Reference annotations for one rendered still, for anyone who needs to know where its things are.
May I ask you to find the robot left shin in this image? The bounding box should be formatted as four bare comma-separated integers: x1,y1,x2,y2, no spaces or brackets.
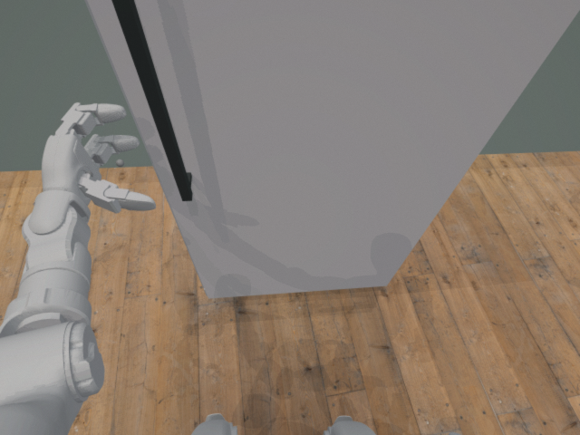
206,413,225,421

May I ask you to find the robot left upper arm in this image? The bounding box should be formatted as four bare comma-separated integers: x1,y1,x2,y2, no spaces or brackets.
0,321,104,435

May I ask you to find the robot shin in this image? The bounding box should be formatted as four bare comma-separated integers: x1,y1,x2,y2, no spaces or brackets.
206,413,225,421
334,416,353,423

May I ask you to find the robot right shin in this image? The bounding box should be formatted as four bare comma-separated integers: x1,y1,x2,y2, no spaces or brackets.
334,416,353,423

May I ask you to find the fridge door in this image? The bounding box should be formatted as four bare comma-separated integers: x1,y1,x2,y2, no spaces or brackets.
87,0,580,299

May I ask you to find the handle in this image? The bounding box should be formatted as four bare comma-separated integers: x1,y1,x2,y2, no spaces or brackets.
112,0,193,201

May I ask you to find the left robot hand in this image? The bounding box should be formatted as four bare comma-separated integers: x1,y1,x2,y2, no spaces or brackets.
42,102,156,214

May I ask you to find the robot left forearm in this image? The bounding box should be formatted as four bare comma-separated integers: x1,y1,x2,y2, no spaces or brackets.
0,190,92,338

